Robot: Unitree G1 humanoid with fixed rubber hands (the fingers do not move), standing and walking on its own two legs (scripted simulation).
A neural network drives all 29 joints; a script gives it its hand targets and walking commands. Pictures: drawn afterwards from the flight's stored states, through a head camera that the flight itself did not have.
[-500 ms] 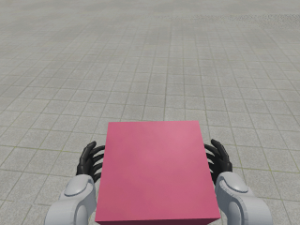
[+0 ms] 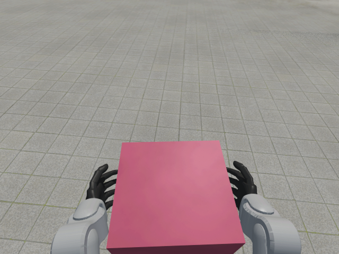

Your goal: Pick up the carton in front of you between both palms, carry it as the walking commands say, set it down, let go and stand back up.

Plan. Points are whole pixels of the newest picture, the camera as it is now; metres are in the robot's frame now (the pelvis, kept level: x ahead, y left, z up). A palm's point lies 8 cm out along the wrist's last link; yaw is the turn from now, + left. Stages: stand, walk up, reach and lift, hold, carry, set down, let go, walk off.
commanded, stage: carry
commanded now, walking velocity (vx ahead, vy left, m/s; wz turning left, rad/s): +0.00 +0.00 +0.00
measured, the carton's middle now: (171, 209) +0.24 +0.00 +0.02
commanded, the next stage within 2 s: none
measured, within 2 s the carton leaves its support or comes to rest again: neither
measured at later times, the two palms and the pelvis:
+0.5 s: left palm (104, 196) +0.24 +0.14 +0.08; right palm (248, 197) +0.24 -0.16 +0.08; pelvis +0.01 +0.00 -0.01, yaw -1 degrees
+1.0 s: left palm (106, 213) +0.21 +0.14 +0.06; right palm (251, 214) +0.21 -0.16 +0.06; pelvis -0.04 -0.01 +0.00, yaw -1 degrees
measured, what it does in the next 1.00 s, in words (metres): stands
